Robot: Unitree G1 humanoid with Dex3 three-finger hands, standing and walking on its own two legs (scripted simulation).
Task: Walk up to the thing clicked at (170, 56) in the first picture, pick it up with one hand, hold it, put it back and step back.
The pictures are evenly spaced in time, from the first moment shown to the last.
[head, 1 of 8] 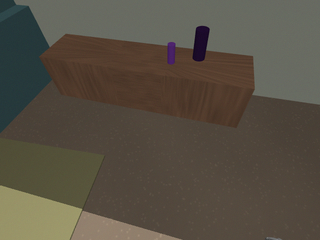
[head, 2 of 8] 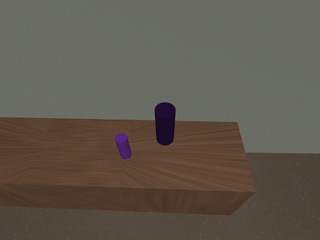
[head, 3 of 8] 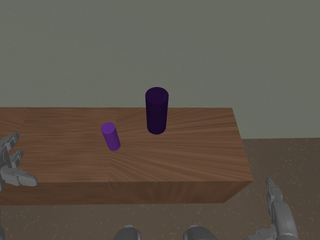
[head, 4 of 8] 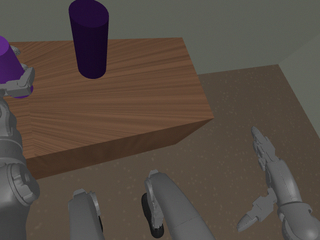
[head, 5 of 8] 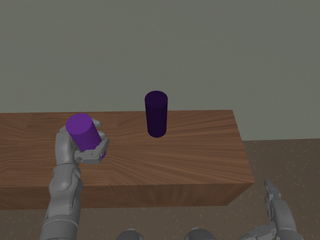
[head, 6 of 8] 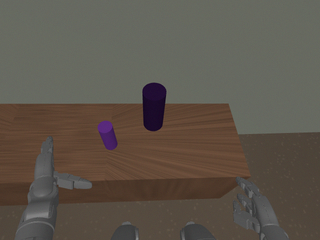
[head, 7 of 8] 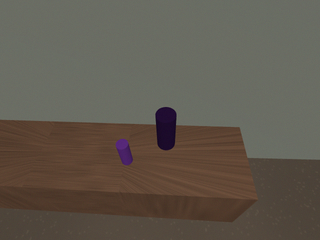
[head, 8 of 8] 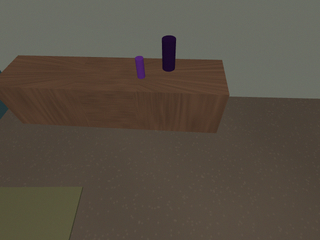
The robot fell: no
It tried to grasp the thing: yes
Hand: left
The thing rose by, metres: 0.30
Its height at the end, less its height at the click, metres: +0.00
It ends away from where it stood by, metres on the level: 0.01
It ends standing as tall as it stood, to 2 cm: yes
